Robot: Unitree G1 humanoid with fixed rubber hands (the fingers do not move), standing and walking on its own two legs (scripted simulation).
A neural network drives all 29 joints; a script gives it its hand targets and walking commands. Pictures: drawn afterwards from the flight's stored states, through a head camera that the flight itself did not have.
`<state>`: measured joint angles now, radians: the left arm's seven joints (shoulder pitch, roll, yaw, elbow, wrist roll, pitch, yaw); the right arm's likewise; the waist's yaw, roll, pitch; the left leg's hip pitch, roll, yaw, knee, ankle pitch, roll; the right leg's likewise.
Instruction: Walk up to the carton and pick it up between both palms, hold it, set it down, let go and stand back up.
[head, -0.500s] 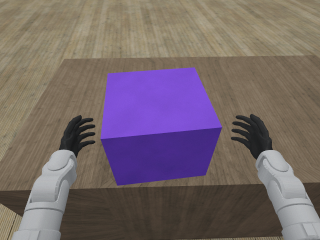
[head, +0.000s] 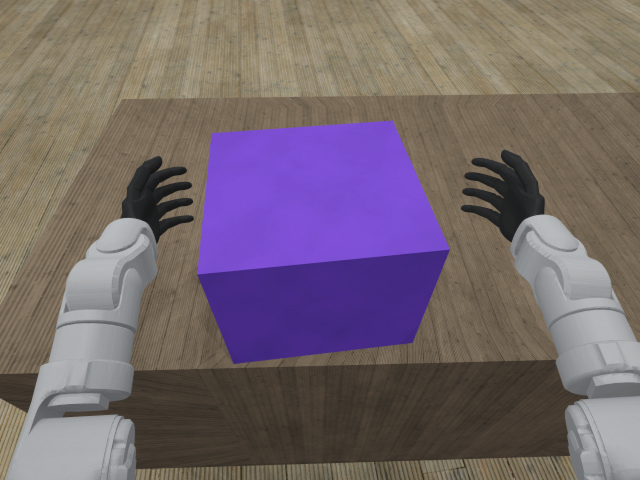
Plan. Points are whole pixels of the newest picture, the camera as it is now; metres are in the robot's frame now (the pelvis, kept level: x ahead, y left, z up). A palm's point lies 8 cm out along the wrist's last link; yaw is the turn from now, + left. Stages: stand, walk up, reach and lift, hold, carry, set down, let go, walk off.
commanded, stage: reach and lift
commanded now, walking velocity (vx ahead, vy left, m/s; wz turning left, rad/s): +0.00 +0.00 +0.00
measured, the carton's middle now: (314, 240) +0.46 +0.02 +0.02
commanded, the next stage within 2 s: none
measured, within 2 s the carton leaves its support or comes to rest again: neither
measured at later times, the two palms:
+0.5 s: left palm (138, 190) +0.43 +0.23 +0.15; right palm (517, 177) +0.43 -0.23 +0.16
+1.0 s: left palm (151, 247) +0.42 +0.25 +0.05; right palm (500, 216) +0.44 -0.24 +0.08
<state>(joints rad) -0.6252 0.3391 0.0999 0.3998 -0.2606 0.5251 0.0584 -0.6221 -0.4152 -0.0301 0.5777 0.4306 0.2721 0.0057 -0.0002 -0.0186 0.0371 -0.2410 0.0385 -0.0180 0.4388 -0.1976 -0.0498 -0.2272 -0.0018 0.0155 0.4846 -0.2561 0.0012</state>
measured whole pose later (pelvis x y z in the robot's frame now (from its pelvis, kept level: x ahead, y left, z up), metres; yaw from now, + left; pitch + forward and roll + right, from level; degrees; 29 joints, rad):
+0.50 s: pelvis +0.00 +0.00 +0.00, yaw +0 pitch +6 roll +0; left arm -0.93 0.36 0.10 0.91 -0.26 0.37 0.07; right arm -0.93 -0.43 -0.03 0.98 0.43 0.27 0.02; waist 0.00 -0.02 -0.07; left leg -0.36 0.04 -0.02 0.44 -0.18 -0.05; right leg -0.34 0.00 0.02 0.48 -0.24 0.00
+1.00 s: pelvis +0.00 +0.00 -0.01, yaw +0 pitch +20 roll +0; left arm -0.84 0.36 -0.04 1.25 -0.34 -0.19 0.03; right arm -0.91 -0.43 0.15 1.25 0.52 -0.11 0.05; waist 0.00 -0.02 -0.23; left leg -0.64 0.04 -0.02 0.44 -0.15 -0.05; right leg -0.62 0.00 0.02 0.48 -0.21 0.01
